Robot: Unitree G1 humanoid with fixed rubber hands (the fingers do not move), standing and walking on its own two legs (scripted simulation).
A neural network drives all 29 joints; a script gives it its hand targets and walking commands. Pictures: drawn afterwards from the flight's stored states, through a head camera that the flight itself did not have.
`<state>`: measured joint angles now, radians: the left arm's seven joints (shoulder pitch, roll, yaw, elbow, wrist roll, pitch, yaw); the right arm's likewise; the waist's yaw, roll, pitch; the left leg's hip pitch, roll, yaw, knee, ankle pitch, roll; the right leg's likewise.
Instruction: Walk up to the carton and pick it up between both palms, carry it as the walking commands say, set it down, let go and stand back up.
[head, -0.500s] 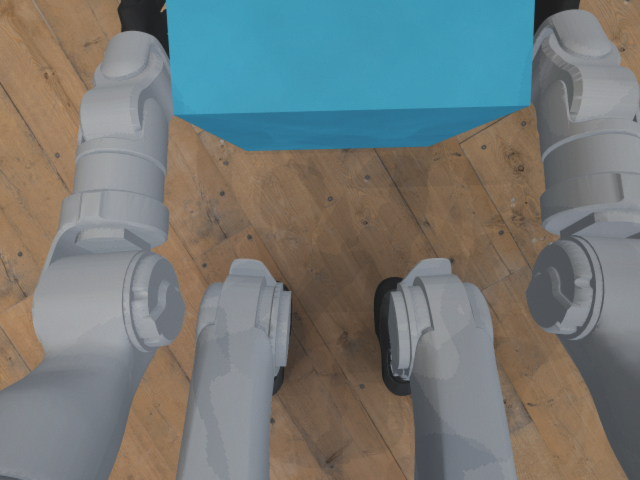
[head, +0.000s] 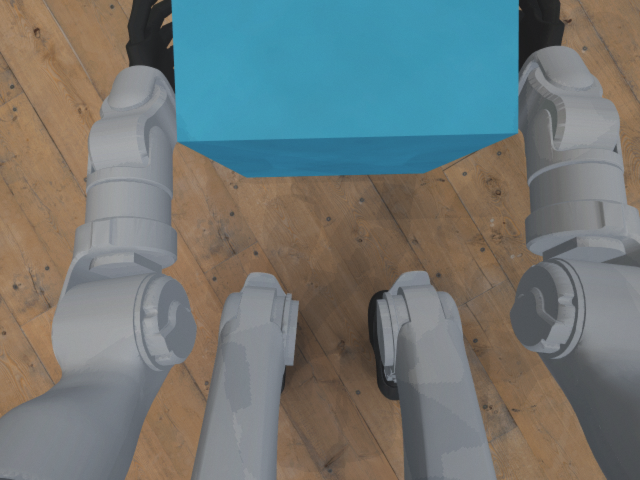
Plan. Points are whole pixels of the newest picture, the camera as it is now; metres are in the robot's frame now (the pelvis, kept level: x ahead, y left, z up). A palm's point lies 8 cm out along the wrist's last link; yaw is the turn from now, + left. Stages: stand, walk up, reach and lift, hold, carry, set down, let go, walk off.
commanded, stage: reach and lift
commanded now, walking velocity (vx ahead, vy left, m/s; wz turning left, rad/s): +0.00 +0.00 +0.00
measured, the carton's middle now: (337, 93) +0.53 -0.01 -0.17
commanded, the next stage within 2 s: none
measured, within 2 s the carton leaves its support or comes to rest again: neither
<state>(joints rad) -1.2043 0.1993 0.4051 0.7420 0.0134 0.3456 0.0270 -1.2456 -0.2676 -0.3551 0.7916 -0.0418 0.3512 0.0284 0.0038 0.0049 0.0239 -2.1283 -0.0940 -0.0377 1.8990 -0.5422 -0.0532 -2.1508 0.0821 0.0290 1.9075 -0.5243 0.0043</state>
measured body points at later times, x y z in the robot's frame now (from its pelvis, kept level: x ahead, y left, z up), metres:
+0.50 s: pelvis +0.00 +0.00 +0.06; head +0.29 -0.01 +0.40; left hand +0.52 +0.18 -0.02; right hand +0.53 -0.20 -0.02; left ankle +0.11 +0.12 -0.42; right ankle +0.11 -0.11 -0.42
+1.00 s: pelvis +0.01 +0.00 +0.12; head +0.26 -0.01 +0.49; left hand +0.50 +0.18 +0.05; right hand +0.51 -0.19 +0.05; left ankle +0.11 +0.12 -0.42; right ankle +0.11 -0.11 -0.42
